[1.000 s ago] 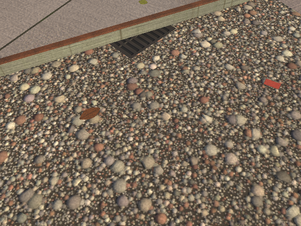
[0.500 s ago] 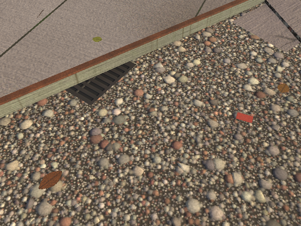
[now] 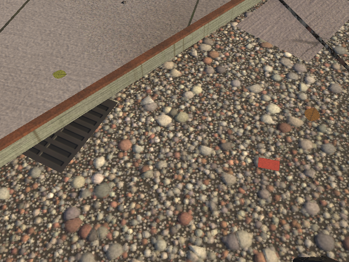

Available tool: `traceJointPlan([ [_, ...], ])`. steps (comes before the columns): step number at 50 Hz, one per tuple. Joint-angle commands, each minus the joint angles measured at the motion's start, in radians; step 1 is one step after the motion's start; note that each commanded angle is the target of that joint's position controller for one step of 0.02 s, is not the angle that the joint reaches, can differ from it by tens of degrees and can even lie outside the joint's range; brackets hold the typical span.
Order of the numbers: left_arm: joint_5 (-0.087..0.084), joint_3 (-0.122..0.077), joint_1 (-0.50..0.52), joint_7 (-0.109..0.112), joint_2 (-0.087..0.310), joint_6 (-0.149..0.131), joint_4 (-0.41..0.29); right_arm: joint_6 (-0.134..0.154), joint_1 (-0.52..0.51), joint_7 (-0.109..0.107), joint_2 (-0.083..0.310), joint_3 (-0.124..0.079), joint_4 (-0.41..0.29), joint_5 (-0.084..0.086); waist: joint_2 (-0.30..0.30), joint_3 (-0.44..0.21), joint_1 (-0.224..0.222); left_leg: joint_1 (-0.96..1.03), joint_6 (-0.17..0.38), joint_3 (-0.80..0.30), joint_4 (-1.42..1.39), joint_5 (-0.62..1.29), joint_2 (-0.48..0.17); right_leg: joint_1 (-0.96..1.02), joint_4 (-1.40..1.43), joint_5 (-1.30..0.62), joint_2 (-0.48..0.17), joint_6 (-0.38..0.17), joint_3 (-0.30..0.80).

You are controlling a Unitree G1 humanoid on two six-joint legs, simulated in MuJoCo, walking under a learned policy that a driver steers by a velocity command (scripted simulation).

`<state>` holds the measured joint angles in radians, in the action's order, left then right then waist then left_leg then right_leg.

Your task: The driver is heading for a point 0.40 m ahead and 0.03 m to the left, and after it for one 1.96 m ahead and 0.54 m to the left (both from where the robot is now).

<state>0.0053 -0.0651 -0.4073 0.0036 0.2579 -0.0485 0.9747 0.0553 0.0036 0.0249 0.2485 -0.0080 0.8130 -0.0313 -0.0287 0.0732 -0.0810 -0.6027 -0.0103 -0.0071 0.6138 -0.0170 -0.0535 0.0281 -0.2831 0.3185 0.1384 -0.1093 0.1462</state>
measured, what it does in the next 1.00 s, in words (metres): walks ahead, turning left: left foot, then right foot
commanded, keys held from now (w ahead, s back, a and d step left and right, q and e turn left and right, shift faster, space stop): w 0.28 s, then w+q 0.72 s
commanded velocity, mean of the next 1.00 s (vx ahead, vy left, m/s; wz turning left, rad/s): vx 0.50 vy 0.00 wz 0.21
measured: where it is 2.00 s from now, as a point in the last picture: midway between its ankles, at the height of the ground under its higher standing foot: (137, 128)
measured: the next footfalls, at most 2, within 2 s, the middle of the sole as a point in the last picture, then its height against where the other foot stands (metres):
left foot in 0.08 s outside the picture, level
right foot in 0.58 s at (225, 256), level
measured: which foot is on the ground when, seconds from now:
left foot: up 0.00-0.06, down 0.08-0.58, up 0.60-1.00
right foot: down 0.00-0.08, up 0.10-0.56, down 0.58-1.00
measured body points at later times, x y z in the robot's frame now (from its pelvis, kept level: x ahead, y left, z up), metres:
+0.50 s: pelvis +0.27 +0.02 +0.01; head +0.30 +0.02 +0.45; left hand +0.47 +0.24 -0.10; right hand +0.20 -0.23 -0.13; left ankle +0.19 +0.11 -0.74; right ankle +0.40 -0.11 -0.71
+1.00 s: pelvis +0.51 +0.02 +0.00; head +0.54 +0.03 +0.45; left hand +0.40 +0.26 -0.14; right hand +0.76 -0.15 -0.11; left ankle +0.62 +0.17 -0.70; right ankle +0.42 -0.10 -0.74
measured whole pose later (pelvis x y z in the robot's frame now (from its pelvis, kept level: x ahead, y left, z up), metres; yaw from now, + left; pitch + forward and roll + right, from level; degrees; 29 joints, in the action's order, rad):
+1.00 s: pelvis +0.51 +0.02 +0.00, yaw +18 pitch +1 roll -2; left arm 0.02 -0.05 -0.41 0.01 0.23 -0.09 0.95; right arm 0.00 0.05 0.08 0.24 -0.05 0.79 -0.04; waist -0.03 0.05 -0.06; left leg -0.61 0.07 0.08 0.71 -0.08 -0.07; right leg 0.07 -0.24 0.32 -0.01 0.00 -0.28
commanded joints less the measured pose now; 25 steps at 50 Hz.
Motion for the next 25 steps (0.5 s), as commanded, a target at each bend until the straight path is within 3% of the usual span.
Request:
traceJointPlan([
  [1, 0.007, -0.028, -0.010, 0.013, 0.159, -0.015, -0.034, 0.019, 0.021, -0.007, 0.110, -0.025, -0.055, 0.001, 0.100, -0.053, 0.056, 0.217, 0.048, 0.023, -0.077, -0.012, 0.049, -0.042, -0.037, -0.763, -0.273, -0.047, 0.131],
  [2, 0.010, -0.031, 0.006, 0.015, 0.172, -0.018, -0.035, 0.025, 0.113, -0.013, 0.134, -0.036, -0.026, 0.000, 0.098, -0.088, 0.097, 0.303, 0.067, 0.026, -0.095, -0.063, 0.070, -0.020, -0.132, -0.865, -0.265, -0.035, 0.119],
  [3, 0.011, -0.031, 0.019, 0.011, 0.176, -0.021, -0.035, 0.035, 0.253, -0.022, 0.152, -0.047, 0.017, -0.001, 0.061, -0.154, 0.166, 0.456, 0.089, 0.031, -0.158, -0.055, 0.074, -0.038, -0.307, -0.866, -0.219, -0.020, 0.078],
  [4, 0.011, -0.018, 0.001, 0.005, 0.134, -0.027, -0.056, 0.044, 0.394, -0.036, 0.210, -0.062, 0.033, -0.017, -0.015, -0.261, 0.211, 0.664, 0.133, -0.146, -0.164, -0.147, -0.094, -0.166, -0.556, -0.631, -0.169, -0.006, 0.039],
  [5, -0.021, 0.002, -0.183, 0.000, 0.024, -0.025, -0.051, 0.033, 0.447, -0.035, 0.314, -0.090, 0.045, -0.026, -0.257, -0.395, 0.141, 0.921, 0.299, -0.618, -0.230, -0.180, -0.368, -0.459, -0.912, 0.115, 0.006, 0.035, -0.056],
  [6, 0.010, -0.008, -0.152, 0.006, 0.116, -0.018, -0.031, 0.014, 0.388, -0.026, 0.245, -0.085, 0.047, 0.006, -0.138, -0.337, 0.133, 0.846, 0.316, -0.772, -0.332, -0.385, -0.362, -0.594, -1.011, 0.206, -0.032, 0.022, -0.031],
  [7, 0.021, -0.012, -0.036, 0.002, 0.131, -0.016, -0.052, 0.014, 0.281, -0.023, 0.166, -0.067, 0.021, 0.014, -0.033, -0.158, 0.119, 0.688, 0.287, -0.606, -0.355, -0.435, -0.312, -0.629, -1.005, 0.103, -0.088, 0.021, -0.023],
  [8, 0.022, -0.008, 0.041, -0.006, 0.117, -0.020, -0.072, 0.020, 0.231, -0.019, 0.117, -0.054, 0.020, 0.008, 0.012, -0.090, 0.113, 0.583, 0.259, -0.481, -0.375, -0.340, -0.258, -0.616, -0.952, 0.037, -0.120, 0.023, -0.029],
  [9, 0.024, -0.008, 0.067, -0.012, 0.107, -0.016, -0.081, 0.026, 0.234, -0.022, 0.101, -0.048, 0.034, 0.004, -0.014, -0.055, 0.097, 0.526, 0.235, -0.381, -0.390, -0.206, -0.214, -0.594, -0.907, 0.018, -0.142, 0.027, -0.037],
  [10, 0.034, -0.006, 0.061, -0.019, 0.097, -0.007, -0.083, 0.031, 0.249, -0.026, 0.091, -0.043, 0.056, 0.008, -0.047, -0.053, 0.078, 0.481, 0.218, -0.311, -0.403, -0.122, -0.182, -0.552, -0.871, 0.010, -0.156, 0.038, -0.045],
  [13, 0.038, 0.003, 0.066, -0.029, 0.066, 0.013, -0.083, 0.055, 0.309, -0.019, 0.096, -0.044, 0.096, 0.021, -0.056, -0.070, 0.057, 0.472, 0.224, -0.223, -0.426, 0.025, -0.161, -0.539, -0.802, -0.006, -0.167, 0.063, -0.078],
  [16, 0.042, 0.015, 0.206, -0.036, 0.055, 0.015, -0.133, 0.053, 0.352, -0.019, 0.106, -0.046, 0.123, 0.027, -0.053, -0.029, 0.073, 0.465, 0.238, -0.188, -0.480, 0.012, -0.142, -0.611, -0.663, -0.093, -0.214, 0.096, -0.135],
  [20, 0.027, 0.037, 0.361, -0.040, 0.027, 0.005, -0.186, 0.039, 0.411, -0.020, 0.121, -0.053, 0.147, 0.025, -0.050, -0.004, 0.112, 0.450, 0.226, -0.156, -0.476, 0.046, -0.104, -0.564, -0.417, -0.204, -0.198, 0.132, -0.179],
  [23, 0.019, 0.040, 0.415, -0.031, 0.040, -0.003, -0.209, 0.033, 0.450, -0.020, 0.132, -0.059, 0.160, 0.022, -0.055, -0.016, 0.132, 0.487, 0.215, -0.174, -0.421, 0.132, -0.111, -0.514, -0.327, -0.235, -0.171, 0.133, -0.188],
  [25, 0.016, 0.036, 0.419, -0.023, 0.059, -0.011, -0.223, 0.028, 0.447, -0.022, 0.142, -0.065, 0.158, 0.018, -0.065, -0.025, 0.122, 0.510, 0.204, -0.207, -0.370, 0.168, -0.128, -0.471, -0.288, -0.195, -0.163, 0.120, -0.176],
])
